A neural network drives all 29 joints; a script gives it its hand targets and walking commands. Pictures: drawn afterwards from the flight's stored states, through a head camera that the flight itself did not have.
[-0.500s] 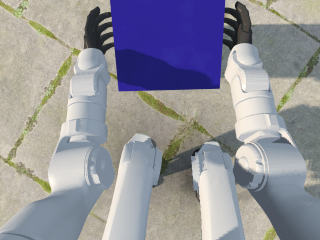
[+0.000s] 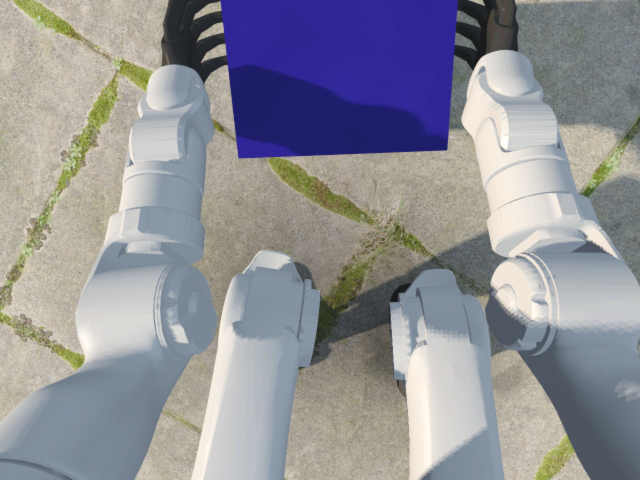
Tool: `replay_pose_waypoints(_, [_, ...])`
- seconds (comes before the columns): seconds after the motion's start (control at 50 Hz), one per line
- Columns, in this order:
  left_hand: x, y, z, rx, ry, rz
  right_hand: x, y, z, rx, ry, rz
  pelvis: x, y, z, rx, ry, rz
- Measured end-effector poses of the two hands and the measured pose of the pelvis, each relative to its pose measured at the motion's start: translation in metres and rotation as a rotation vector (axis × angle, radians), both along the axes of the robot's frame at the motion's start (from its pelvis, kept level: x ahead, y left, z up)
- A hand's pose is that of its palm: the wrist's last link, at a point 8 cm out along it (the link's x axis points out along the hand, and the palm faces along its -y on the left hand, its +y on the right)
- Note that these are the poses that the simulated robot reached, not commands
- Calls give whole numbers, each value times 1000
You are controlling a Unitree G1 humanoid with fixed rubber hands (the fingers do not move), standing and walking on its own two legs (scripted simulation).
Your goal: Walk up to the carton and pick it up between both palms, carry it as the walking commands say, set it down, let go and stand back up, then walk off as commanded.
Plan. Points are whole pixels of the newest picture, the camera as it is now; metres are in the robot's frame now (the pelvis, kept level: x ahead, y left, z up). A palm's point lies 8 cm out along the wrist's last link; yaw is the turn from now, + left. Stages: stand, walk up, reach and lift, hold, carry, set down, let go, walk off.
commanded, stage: set down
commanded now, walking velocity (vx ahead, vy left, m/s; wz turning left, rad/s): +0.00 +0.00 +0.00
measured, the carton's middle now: (337, 67) +0.54 +0.05 -0.24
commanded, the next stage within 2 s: none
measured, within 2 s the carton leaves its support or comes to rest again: rests again in 1.86 s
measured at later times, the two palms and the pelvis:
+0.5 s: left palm (191, 78) +0.49 +0.21 -0.17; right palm (484, 65) +0.53 -0.10 -0.17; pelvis +0.00 +0.00 -0.02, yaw +0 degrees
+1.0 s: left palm (196, 83) +0.49 +0.21 -0.19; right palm (480, 70) +0.53 -0.10 -0.19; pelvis +0.00 +0.00 -0.02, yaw +0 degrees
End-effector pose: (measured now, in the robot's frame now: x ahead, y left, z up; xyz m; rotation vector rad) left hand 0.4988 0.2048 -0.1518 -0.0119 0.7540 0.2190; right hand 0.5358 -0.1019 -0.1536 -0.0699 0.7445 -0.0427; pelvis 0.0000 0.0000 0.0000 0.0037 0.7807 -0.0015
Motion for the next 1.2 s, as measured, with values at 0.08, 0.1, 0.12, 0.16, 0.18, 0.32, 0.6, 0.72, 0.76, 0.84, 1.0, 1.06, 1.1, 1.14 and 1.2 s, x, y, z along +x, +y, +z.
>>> replay_pose_waypoints(0.08, [0,2,-7,2,4,0,2,2,-6,0,3,8,2,-1,-3,2,-7,-2])
replay_pose_waypoints(0.1, [-1,2,-8,2,5,1,2,2,-7,0,4,9,3,-1,-3,2,-9,-2])
replay_pose_waypoints(0.12, [-1,3,-10,2,6,2,2,3,-8,0,5,11,3,-1,-4,2,-12,-2])
replay_pose_waypoints(0.16, [-2,3,-12,2,8,3,1,3,-11,1,7,13,3,-2,-5,3,-17,-1])
replay_pose_waypoints(0.18, [-3,4,-13,1,9,3,0,4,-12,1,8,13,3,-2,-6,3,-20,-1])
replay_pose_waypoints(0.32, [-4,3,-18,-4,12,-1,-2,2,-17,-1,11,15,1,-2,-11,4,-45,0])
replay_pose_waypoints(0.6, [-6,2,-26,-8,27,-20,-5,-1,-24,-5,25,35,-4,-1,-17,6,-83,0])
replay_pose_waypoints(0.72, [-8,2,-32,-10,37,-24,-6,-1,-30,-4,34,42,-4,-1,-18,7,-92,0])
replay_pose_waypoints(0.76, [-8,2,-34,-11,39,-25,-6,-2,-33,-4,36,43,-3,-1,-19,7,-95,0])
replay_pose_waypoints(0.84, [-7,3,-37,-14,42,-21,-5,-1,-34,5,37,46,-3,-1,-20,7,-99,0])
replay_pose_waypoints(1.0, [-6,4,-38,-19,40,-26,-4,-2,-36,8,35,54,-3,-1,-23,9,-107,1])
replay_pose_waypoints(1.06, [-6,4,-39,-20,39,-28,-4,-2,-36,10,34,57,-4,-1,-24,9,-111,2])
replay_pose_waypoints(1.1, [-5,4,-39,-21,38,-31,-3,-2,-36,12,33,59,-4,-1,-25,10,-114,2])
replay_pose_waypoints(1.14, [-5,4,-39,-21,39,-35,-3,-2,-37,14,32,60,-4,-1,-25,10,-116,2])
replay_pose_waypoints(1.2, [-4,5,-40,-21,39,-39,-2,-3,-37,17,31,63,-4,-1,-26,11,-117,3])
